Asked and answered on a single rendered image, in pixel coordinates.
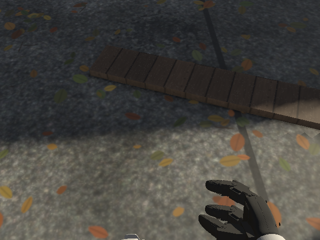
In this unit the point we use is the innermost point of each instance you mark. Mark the right robot hand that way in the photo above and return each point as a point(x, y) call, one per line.
point(254, 221)

